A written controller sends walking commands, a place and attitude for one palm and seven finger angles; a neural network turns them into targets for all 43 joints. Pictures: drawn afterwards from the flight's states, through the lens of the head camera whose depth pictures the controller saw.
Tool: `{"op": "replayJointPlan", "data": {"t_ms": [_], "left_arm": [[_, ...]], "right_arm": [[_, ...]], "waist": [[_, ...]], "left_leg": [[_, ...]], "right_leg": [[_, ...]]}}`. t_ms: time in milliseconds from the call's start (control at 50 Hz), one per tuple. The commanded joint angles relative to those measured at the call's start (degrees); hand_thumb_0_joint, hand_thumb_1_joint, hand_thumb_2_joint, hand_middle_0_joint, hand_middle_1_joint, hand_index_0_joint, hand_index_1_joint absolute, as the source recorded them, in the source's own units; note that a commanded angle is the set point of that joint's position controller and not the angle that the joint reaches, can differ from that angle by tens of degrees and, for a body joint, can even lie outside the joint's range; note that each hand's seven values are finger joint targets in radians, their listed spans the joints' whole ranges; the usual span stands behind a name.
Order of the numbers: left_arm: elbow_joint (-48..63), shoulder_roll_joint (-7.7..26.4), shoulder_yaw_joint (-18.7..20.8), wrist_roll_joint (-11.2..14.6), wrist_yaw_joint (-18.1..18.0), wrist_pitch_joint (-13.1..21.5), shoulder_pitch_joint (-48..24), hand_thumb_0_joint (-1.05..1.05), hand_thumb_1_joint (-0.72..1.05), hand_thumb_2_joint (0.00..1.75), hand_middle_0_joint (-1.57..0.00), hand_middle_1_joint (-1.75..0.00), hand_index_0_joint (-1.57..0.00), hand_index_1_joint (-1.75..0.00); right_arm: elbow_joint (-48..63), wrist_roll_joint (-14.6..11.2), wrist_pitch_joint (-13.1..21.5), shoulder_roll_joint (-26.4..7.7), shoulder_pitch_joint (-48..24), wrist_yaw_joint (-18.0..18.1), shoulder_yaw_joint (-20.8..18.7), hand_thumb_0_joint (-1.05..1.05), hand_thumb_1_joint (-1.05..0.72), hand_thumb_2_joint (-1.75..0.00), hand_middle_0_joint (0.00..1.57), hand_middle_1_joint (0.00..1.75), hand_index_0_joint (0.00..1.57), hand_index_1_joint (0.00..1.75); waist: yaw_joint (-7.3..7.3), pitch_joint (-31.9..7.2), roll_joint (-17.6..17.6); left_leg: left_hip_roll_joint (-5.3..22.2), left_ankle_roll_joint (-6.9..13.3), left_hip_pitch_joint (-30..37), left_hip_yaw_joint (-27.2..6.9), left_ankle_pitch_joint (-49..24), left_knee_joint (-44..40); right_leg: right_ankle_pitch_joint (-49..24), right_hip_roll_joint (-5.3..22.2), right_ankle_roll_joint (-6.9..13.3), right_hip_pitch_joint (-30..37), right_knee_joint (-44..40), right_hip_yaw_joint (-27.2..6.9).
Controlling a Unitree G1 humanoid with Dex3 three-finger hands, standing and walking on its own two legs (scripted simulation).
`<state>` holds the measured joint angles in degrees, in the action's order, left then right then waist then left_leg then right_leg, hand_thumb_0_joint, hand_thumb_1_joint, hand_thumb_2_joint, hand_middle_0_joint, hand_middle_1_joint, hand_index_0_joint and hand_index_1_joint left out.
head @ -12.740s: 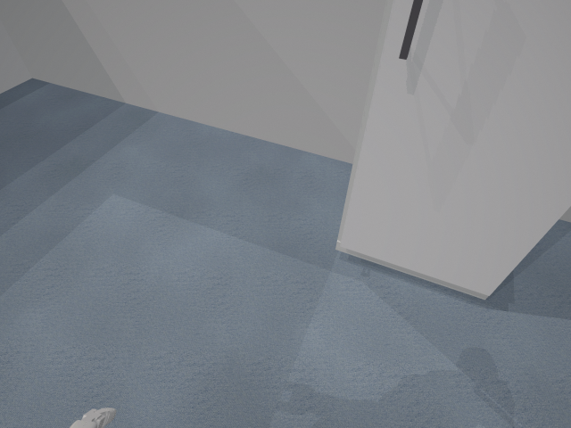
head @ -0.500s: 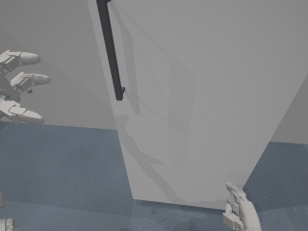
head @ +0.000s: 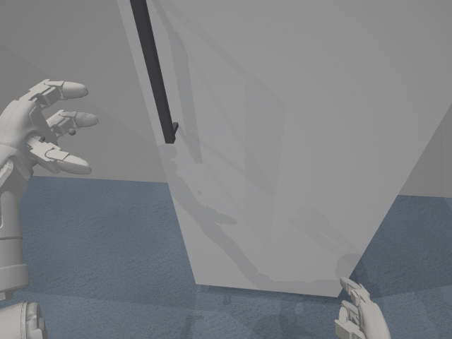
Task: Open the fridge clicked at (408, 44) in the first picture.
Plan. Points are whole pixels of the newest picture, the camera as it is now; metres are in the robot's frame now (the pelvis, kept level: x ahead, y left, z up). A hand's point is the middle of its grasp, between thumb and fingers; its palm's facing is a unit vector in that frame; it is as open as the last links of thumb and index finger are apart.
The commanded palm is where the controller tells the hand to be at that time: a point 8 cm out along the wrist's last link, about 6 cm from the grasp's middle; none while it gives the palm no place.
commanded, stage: move the hooked fingers beside the handle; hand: left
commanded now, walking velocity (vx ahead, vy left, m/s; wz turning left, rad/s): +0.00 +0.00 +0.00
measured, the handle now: (159, 73) +0.48 +0.17 +0.27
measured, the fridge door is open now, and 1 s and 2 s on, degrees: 0 0 0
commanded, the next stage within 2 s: none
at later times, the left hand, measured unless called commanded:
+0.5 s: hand (95, 114) +0.37 +0.25 +0.25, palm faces +0.07 -1.00 -0.06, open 14.0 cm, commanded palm +0.34 +0.29 +0.26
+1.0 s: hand (125, 95) +0.42 +0.22 +0.26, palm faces +0.02 -1.00 -0.02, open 14.0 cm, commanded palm +0.39 +0.27 +0.25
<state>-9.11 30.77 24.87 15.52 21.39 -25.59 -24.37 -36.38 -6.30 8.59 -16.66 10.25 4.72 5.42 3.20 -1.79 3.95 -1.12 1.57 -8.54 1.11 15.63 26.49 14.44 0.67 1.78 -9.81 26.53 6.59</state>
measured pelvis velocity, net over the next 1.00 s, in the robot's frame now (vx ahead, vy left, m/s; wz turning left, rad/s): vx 0.01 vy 0.01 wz -0.02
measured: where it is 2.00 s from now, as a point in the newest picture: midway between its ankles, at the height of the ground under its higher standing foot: outside the picture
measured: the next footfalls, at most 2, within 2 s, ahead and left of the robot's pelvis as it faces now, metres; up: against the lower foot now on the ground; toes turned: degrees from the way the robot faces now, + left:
none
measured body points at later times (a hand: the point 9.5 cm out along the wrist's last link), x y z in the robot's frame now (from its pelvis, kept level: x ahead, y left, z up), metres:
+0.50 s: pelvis +0.00 +0.00 +0.00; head -0.02 -0.02 +0.45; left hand +0.36 +0.30 +0.26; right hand +0.18 -0.23 -0.08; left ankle -0.01 +0.10 -0.74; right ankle +0.00 -0.09 -0.74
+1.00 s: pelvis +0.01 +0.01 +0.00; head +0.00 -0.01 +0.45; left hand +0.41 +0.27 +0.26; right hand +0.15 -0.24 -0.10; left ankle -0.01 +0.10 -0.74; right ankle +0.00 -0.09 -0.74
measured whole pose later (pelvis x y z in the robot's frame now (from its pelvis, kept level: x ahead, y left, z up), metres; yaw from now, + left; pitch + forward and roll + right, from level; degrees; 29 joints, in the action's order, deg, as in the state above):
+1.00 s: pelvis +0.01 +0.01 +0.00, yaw -1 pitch +0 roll +0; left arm -29.7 27.2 19.8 12.5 15.4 -17.1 -41.4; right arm -38.1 -5.6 6.8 -15.9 14.0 4.8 4.3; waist -0.3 -2.7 3.1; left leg -1.2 2.0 -9.4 2.4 15.3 24.3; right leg 13.6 0.5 1.3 -11.3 24.6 5.1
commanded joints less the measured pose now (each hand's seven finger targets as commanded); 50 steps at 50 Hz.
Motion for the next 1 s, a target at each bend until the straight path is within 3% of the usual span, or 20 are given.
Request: {"op": "replayJointPlan", "data": {"t_ms": [0,100,120,140,160,200,240,380,460,520,580,640,660,680,700,740,820,920,940,980], "left_arm": [[14.51,16.10,3.92,1.77,-0.57,8.20,-29.06,0.00,-0.50,0.30,-0.30,-1.20,-0.30,-1.20],[4.00,15.46,2.92,0.38,-2.51,6.23,-29.01,0.00,-0.50,0.30,-0.30,-1.20,-0.30,-1.20],[3.30,15.12,2.54,0.12,-2.72,5.60,-28.98,0.00,-0.50,0.30,-0.30,-1.20,-0.30,-1.20],[2.26,16.77,3.95,-0.15,-2.84,5.12,-26.77,0.00,-0.50,0.30,-0.30,-1.20,-0.30,-1.20],[3.77,15.88,2.76,-0.47,-2.50,5.09,-28.23,0.00,-0.50,0.30,-0.30,-1.20,-0.30,-1.20],[5.46,14.80,1.93,-0.45,-2.21,5.59,-28.45,0.00,-0.50,0.30,-0.30,-1.20,-0.30,-1.20],[4.07,15.01,2.20,0.05,-1.74,6.64,-27.20,0.00,-0.50,0.30,-0.30,-1.20,-0.30,-1.20],[1.05,15.49,2.16,-0.46,-2.98,7.80,-32.96,0.00,-0.50,0.30,-0.30,-1.20,-0.30,-1.20],[2.47,15.01,1.04,-1.37,-3.86,8.26,-34.76,0.00,-0.50,0.30,-0.30,-1.20,-0.30,-1.20],[0.97,14.47,0.77,-1.04,-3.88,9.33,-36.47,0.00,-0.50,0.30,-0.30,-1.20,-0.30,-1.20],[-2.31,13.56,-0.56,-0.79,-3.41,9.99,-38.31,0.00,-0.50,0.30,-0.30,-1.20,-0.30,-1.20],[-4.92,12.18,-2.16,-1.26,-3.81,9.94,-38.51,0.00,-0.50,0.30,-0.30,-1.20,-0.30,-1.20],[-6.13,14.02,-0.75,-1.62,-4.20,9.82,-39.24,0.00,-0.50,0.30,-0.30,-1.20,-0.30,-1.20],[-7.39,12.35,-2.53,-1.72,-4.22,9.54,-40.28,0.00,-0.50,0.30,-0.30,-1.20,-0.30,-1.20],[-8.88,13.49,-1.58,-1.86,-4.55,9.49,-40.89,0.00,-0.50,0.30,-0.30,-1.20,-0.30,-1.20],[-7.14,14.33,-1.22,-2.26,-5.03,10.53,-41.21,0.00,-0.50,0.30,-0.30,-1.20,-0.30,-1.20],[-4.41,12.19,-2.86,-2.35,-5.77,12.62,-46.11,0.00,-0.50,0.30,-0.30,-1.20,-0.30,-1.20],[-10.71,12.91,-0.49,-2.10,-6.75,11.89,-42.28,0.00,-0.50,0.30,-0.30,-1.20,-0.30,-1.20],[-12.27,16.03,1.85,-2.77,-7.08,11.63,-39.62,0.00,-0.50,0.30,-0.30,-1.20,-0.30,-1.20],[-10.39,13.85,0.51,-3.27,-7.34,11.05,-38.16,0.00,-0.50,0.30,-0.30,-1.20,-0.30,-1.20]], "right_arm": [[10.06,0.20,4.32,-5.10,-10.19,1.34,-2.38,0.00,-0.90,-0.90,0.20,0.30,0.20,0.30],[8.23,-0.06,3.68,-5.76,-9.12,1.46,-2.49,0.00,-0.90,-0.90,0.20,0.30,0.20,0.30],[8.42,-0.07,3.61,-5.80,-9.21,1.37,-2.56,0.00,-0.90,-0.90,0.20,0.30,0.20,0.30],[8.62,0.04,3.29,-6.11,-8.75,1.05,-2.84,0.00,-0.90,-0.90,0.20,0.30,0.20,0.30],[9.12,-0.08,3.15,-6.05,-9.25,0.96,-2.73,0.00,-0.90,-0.90,0.20,0.30,0.20,0.30],[10.08,-0.08,3.08,-5.69,-9.09,0.73,-2.85,0.00,-0.90,-0.90,0.20,0.30,0.20,0.30],[9.89,0.07,2.79,-5.84,-8.19,0.55,-3.03,0.00,-0.90,-0.90,0.20,0.30,0.20,0.30],[8.96,-0.04,2.50,-5.92,-7.71,0.99,-2.98,0.00,-0.90,-0.90,0.20,0.30,0.20,0.30],[9.36,0.12,2.37,-5.91,-7.14,0.92,-3.13,0.00,-0.90,-0.90,0.20,0.30,0.20,0.30],[9.09,0.21,2.48,-5.99,-6.27,1.14,-3.26,0.00,-0.90,-0.90,0.20,0.30,0.20,0.30],[8.28,0.09,2.29,-6.21,-5.76,1.37,-3.18,0.00,-0.90,-0.90,0.20,0.30,0.20,0.30],[7.80,0.13,2.19,-6.38,-5.05,1.30,-3.49,0.00,-0.90,-0.90,0.20,0.30,0.20,0.30],[7.65,0.05,2.02,-6.61,-4.64,1.39,-3.49,0.00,-0.90,-0.90,0.20,0.30,0.20,0.30],[7.47,0.00,1.94,-6.48,-4.55,1.40,-3.46,0.00,-0.90,-0.90,0.20,0.30,0.20,0.30],[7.18,0.01,1.78,-6.58,-4.00,1.48,-3.58,0.00,-0.90,-0.90,0.20,0.30,0.20,0.30],[7.48,0.39,1.65,-6.77,-3.32,1.16,-3.83,0.00,-0.90,-0.90,0.20,0.30,0.20,0.30],[7.77,0.45,1.90,-6.24,-2.98,1.08,-3.87,0.00,-0.90,-0.90,0.20,0.30,0.20,0.30],[6.86,0.56,1.44,-6.57,-1.93,0.91,-4.02,0.00,-0.90,-0.90,0.20,0.30,0.20,0.30],[6.73,0.71,0.92,-7.07,-1.47,0.74,-4.22,0.00,-0.90,-0.90,0.20,0.30,0.20,0.30],[7.91,0.56,0.67,-6.54,-2.14,0.52,-4.22,0.00,-0.90,-0.90,0.20,0.30,0.20,0.30]], "waist": [[-1.27,-14.89,2.36],[-1.41,-9.19,0.98],[-1.25,-9.54,2.18],[-0.43,-10.34,-0.86],[-0.75,-12.12,0.82],[-0.79,-14.82,0.00],[-0.90,-15.08,-3.40],[-1.74,-11.92,-0.20],[-1.84,-14.14,1.78],[-2.25,-15.64,-0.64],[-2.97,-14.08,-1.64],[-2.96,-12.96,-0.55],[-3.00,-13.13,-1.13],[-3.50,-12.61,-0.09],[-3.52,-12.29,-0.78],[-2.98,-15.02,-1.13],[-3.67,-18.10,0.39],[-2.80,-15.47,-2.56],[-1.91,-14.98,-3.26],[-1.65,-15.80,-2.00]], "left_leg": [[0.59,0.58,7.51,-4.44,-14.13,-2.66],[0.79,0.30,3.75,-4.50,-11.72,-3.91],[0.67,0.27,3.62,-4.42,-11.83,-3.83],[0.90,0.36,3.04,-4.41,-13.43,-3.65],[0.76,0.47,3.84,-4.00,-14.98,-3.48],[0.79,0.45,5.15,-4.05,-17.13,-3.05],[1.08,0.60,4.88,-3.91,-17.65,-2.65],[1.01,0.51,4.20,-3.82,-14.63,-3.43],[1.15,0.39,5.60,-4.00,-17.16,-3.35],[1.21,0.42,6.14,-4.36,-17.01,-3.30],[1.23,0.58,5.33,-4.24,-15.51,-3.61],[1.46,0.56,5.28,-4.12,-15.15,-3.62],[1.42,0.56,4.82,-4.32,-15.22,-3.79],[1.32,0.58,4.52,-4.10,-14.75,-3.71],[1.39,0.49,4.02,-4.25,-14.26,-3.71],[1.63,0.40,4.95,-4.36,-16.72,-3.56],[1.71,0.14,7.65,-4.51,-20.71,-3.13],[1.68,0.27,4.78,-3.97,-18.66,-3.80],[1.86,0.22,3.61,-3.76,-19.17,-4.08],[1.71,0.23,3.76,-3.34,-21.19,-4.07]], "right_leg": [[-13.70,0.98,-0.10,1.94,-3.55,-4.32],[-10.94,1.17,0.05,0.14,-4.44,-3.95],[-11.20,1.34,0.10,0.26,-4.31,-4.09],[-12.87,1.40,0.18,2.02,-4.25,-4.06],[-14.96,1.53,0.17,2.70,-3.71,-4.30],[-17.39,1.42,0.16,3.63,-2.85,-3.98],[-18.56,1.32,-0.07,4.41,-2.99,-4.13],[-14.99,1.31,0.14,1.44,-3.82,-4.32],[-16.63,1.30,0.46,2.22,-3.49,-4.32],[-16.65,1.15,0.32,2.53,-3.32,-4.11],[-15.77,1.14,0.20,1.84,-3.93,-4.31],[-14.83,1.22,0.41,0.61,-4.28,-4.35],[-14.95,1.14,0.42,0.74,-4.17,-4.28],[-14.71,1.24,0.35,0.13,-4.27,-4.47],[-14.35,1.23,0.36,0.05,-4.30,-4.42],[-16.07,1.28,0.55,1.81,-3.92,-4.28],[-19.15,1.03,0.63,2.26,-3.11,-4.13],[-18.56,0.96,0.51,2.36,-3.51,-4.26],[-18.71,1.11,0.63,3.64,-3.66,-4.23],[-21.00,1.23,0.63,4.42,-2.89,-4.30]]}}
